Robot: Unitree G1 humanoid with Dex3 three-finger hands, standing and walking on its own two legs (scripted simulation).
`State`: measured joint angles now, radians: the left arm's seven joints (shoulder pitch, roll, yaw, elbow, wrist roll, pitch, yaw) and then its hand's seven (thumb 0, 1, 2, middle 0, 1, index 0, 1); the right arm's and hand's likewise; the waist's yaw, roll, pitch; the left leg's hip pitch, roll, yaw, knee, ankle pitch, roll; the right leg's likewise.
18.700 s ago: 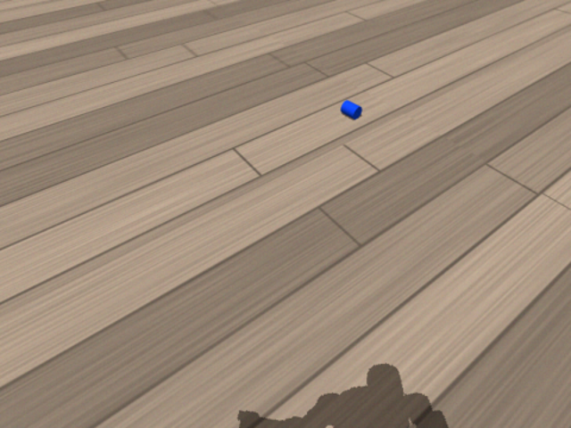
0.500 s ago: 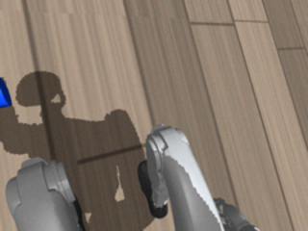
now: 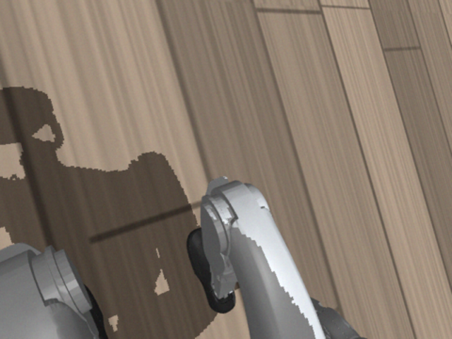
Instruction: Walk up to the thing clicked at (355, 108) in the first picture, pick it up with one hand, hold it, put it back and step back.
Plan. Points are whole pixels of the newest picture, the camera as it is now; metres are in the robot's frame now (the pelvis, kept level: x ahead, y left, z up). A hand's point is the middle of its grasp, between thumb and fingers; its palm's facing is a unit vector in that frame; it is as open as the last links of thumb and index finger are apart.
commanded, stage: rest palm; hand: left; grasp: from above
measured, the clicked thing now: out of the picture +0.48 +0.35 -0.27
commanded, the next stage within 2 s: close in 1.12 s
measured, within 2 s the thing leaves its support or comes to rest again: neither
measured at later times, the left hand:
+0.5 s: hand out of the picture +0.47 +0.34 -0.23, palm faces -0.45 -0.14 -0.88, open 14.4 cm
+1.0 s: hand out of the picture +0.47 +0.34 -0.25, palm faces -0.45 -0.14 -0.88, open 14.0 cm
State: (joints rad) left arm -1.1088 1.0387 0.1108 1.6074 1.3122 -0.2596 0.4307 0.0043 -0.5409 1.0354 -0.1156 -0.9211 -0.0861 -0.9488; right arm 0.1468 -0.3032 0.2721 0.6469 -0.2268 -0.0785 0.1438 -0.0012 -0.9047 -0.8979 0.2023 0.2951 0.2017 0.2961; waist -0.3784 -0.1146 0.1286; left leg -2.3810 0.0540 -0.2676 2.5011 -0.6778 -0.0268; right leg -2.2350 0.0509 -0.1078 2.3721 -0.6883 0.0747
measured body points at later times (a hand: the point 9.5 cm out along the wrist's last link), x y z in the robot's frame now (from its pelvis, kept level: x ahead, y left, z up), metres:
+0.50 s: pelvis +0.00 +0.00 +0.00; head +0.28 +0.13 +0.32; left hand +0.49 +0.35 -0.18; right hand +0.07 -0.26 -0.07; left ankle +0.07 +0.14 -0.28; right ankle +0.11 -0.13 -0.28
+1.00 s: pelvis +0.00 +0.00 -0.01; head +0.28 +0.13 +0.32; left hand +0.49 +0.34 -0.20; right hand +0.05 -0.25 -0.06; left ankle +0.07 +0.14 -0.28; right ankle +0.11 -0.13 -0.27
